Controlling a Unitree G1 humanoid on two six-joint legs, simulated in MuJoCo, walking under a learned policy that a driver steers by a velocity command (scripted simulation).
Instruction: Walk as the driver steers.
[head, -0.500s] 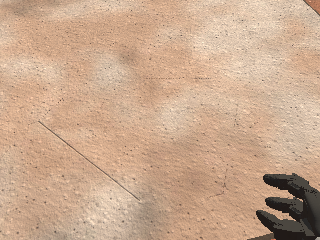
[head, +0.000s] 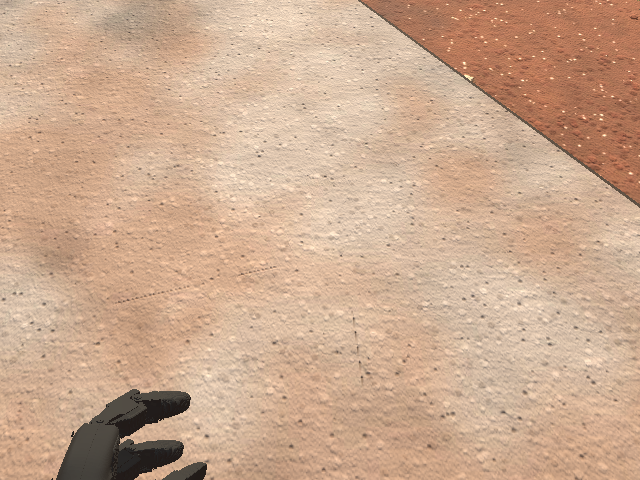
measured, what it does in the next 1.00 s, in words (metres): walks ahead, turning left: right foot, then left foot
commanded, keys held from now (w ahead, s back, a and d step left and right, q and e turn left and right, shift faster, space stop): w+q+shift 0.80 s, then w+shift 0.14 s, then shift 0.06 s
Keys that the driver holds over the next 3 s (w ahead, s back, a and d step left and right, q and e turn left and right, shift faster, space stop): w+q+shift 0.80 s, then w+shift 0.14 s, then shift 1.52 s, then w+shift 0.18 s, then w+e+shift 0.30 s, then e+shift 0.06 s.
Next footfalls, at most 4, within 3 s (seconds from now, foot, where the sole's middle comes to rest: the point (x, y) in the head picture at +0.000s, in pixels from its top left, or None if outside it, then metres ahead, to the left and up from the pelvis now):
0.12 right None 0.34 -0.14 -0.77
0.58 left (203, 405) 0.68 0.19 -0.77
1.02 right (164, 251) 1.13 0.29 -0.77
1.44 left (63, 288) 1.04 0.54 -0.77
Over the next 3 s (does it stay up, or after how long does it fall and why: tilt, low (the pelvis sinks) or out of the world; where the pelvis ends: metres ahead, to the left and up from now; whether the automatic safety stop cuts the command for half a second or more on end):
stays up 1.13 0.59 0.00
